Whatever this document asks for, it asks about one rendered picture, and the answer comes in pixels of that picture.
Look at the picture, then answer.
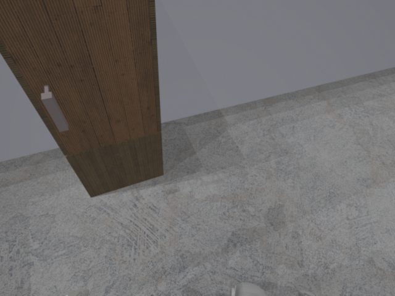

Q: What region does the handle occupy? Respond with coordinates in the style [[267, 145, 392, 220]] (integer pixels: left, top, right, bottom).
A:
[[41, 85, 69, 132]]

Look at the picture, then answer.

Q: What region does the robot right thigh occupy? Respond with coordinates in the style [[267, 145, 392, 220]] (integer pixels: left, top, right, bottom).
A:
[[230, 282, 267, 296]]

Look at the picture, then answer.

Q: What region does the cupboard door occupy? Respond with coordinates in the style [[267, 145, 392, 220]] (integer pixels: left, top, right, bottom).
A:
[[0, 0, 158, 155]]

